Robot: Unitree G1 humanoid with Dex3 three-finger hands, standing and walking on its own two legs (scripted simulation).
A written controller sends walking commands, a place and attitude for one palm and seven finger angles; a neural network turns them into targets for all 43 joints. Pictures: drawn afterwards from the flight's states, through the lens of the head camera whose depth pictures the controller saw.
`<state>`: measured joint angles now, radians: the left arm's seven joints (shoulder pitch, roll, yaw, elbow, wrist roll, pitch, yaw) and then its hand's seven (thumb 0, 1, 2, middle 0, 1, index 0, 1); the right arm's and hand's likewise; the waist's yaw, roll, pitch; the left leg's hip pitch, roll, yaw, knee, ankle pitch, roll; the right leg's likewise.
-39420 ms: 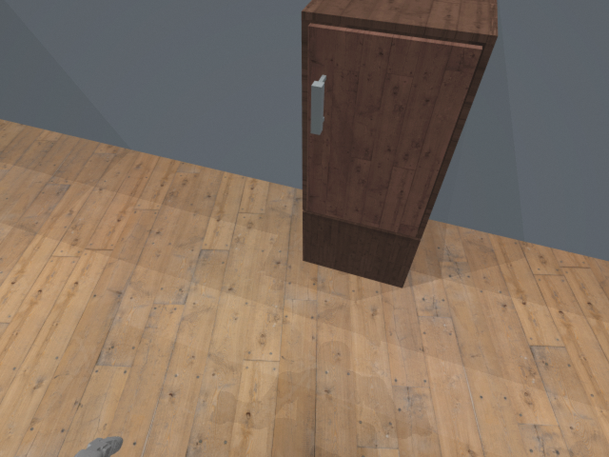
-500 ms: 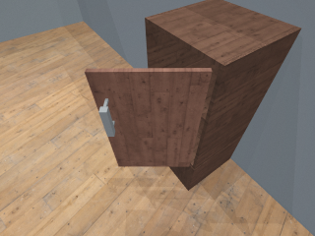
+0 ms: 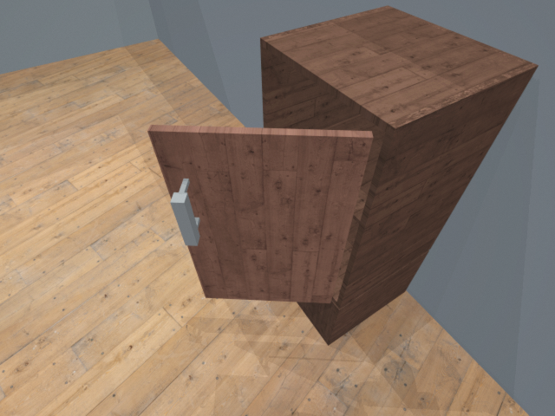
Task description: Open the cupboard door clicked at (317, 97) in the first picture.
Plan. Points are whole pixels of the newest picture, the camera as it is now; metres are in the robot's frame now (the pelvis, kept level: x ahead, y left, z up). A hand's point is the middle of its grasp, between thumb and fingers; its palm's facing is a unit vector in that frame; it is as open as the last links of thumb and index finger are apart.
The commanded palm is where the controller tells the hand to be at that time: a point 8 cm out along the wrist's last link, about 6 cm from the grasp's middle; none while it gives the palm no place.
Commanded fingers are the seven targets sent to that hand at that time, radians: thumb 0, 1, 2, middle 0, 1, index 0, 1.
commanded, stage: come to a stop and stand still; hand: left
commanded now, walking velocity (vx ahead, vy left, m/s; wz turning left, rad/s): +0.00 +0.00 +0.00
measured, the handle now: (188, 212) +0.47 +0.21 -0.02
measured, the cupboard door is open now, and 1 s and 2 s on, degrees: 55 55 55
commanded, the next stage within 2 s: look again from close up in 0.10 s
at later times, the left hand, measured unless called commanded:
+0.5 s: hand out of the picture -0.02 +0.15 -0.17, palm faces +0.04 -0.98 -0.19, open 7.4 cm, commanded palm none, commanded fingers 0.00 0.90 0.90 -0.20 -0.30 -0.20 -0.30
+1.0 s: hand out of the picture -0.03 +0.15 -0.18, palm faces +0.04 -0.98 -0.19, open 7.4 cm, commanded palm none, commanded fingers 0.00 0.90 0.90 -0.20 -0.30 -0.20 -0.30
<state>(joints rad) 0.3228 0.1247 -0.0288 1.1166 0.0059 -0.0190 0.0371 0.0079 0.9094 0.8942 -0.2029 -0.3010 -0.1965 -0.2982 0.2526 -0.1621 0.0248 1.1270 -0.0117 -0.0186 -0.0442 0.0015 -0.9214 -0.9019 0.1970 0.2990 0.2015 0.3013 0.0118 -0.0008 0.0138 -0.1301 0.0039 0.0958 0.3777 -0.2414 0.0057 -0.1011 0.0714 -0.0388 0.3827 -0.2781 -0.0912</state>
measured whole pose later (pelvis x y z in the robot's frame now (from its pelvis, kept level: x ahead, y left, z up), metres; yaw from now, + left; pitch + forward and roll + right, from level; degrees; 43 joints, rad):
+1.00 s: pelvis -0.01 -0.01 +0.00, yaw -1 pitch +0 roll +1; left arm 0.33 0.11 -0.01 1.09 0.01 -0.01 0.05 0.00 0.90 0.89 -0.20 -0.30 -0.20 -0.30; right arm 0.30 -0.13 0.01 1.12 -0.01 0.00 -0.05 0.00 -0.92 -0.90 0.20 0.30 0.20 0.30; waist 0.02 -0.01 0.03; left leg -0.16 0.02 0.10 0.41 -0.24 0.00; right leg -0.14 0.08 -0.03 0.41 -0.28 -0.10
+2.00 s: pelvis -0.01 +0.03 -0.01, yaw +0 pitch -1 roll +0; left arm 0.32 0.15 0.00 1.03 0.01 -0.01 0.06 0.01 0.91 0.89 -0.20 -0.30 -0.20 -0.30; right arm 0.20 -0.16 -0.01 1.05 -0.01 -0.01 -0.04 0.00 -0.92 -0.90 0.20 0.30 0.20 0.30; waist 0.01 -0.01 0.00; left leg -0.21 -0.01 0.08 0.54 -0.32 0.04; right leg -0.17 0.05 -0.04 0.52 -0.34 -0.05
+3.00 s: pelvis -0.05 +0.11 +0.00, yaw -1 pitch -1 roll +0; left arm 0.36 0.12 -0.01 1.12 0.02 0.01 0.05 0.00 0.91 0.89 -0.20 -0.30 -0.19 -0.30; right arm 0.27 -0.12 -0.01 1.15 -0.01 -0.01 -0.03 0.00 -0.91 -0.90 0.20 0.30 0.20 0.30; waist 0.01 -0.03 0.03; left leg -0.18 -0.12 0.15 0.34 -0.16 0.15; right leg -0.20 -0.05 0.02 0.45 -0.23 0.03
